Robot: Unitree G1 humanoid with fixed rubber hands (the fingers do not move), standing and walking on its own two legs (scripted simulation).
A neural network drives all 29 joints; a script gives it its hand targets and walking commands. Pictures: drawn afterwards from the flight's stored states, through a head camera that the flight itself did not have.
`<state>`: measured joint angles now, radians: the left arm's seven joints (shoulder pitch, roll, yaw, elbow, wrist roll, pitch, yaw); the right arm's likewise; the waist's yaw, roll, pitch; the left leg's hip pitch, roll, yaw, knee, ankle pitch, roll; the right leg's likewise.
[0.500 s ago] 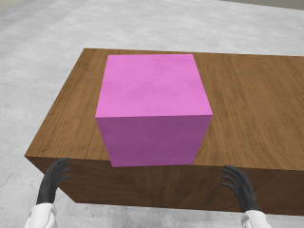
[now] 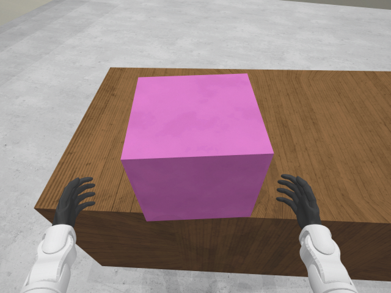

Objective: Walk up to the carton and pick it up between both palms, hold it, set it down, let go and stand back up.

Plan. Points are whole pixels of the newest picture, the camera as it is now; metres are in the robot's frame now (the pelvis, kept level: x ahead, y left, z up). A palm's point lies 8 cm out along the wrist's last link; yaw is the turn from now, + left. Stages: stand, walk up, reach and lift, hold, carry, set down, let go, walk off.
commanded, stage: reach and lift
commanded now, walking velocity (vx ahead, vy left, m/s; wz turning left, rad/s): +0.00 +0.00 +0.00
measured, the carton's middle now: (195, 148) +0.47 +0.03 +0.00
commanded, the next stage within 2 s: none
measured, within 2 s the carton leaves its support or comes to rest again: neither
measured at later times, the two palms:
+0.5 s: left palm (73, 167) +0.33 +0.27 +0.09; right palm (305, 165) +0.36 -0.20 +0.07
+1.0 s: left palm (70, 128) +0.39 +0.29 +0.14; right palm (288, 130) +0.42 -0.17 +0.12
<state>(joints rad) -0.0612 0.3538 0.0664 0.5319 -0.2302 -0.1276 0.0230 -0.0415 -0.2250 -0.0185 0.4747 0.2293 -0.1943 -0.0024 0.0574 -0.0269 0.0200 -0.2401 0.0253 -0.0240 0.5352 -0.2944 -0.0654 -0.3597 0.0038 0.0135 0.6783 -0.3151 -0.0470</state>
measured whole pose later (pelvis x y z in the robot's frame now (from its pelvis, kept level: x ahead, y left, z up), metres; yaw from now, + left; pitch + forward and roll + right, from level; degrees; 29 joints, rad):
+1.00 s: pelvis +0.00 +0.02 +0.01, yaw +0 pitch +2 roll +2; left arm -0.69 0.42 0.07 0.66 -0.25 0.26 0.02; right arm -0.72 -0.31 -0.02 0.79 0.28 0.11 -0.01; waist 0.06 -0.02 0.02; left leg -0.27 0.03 -0.02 0.49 -0.26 -0.07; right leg -0.36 0.00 0.01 0.58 -0.26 -0.03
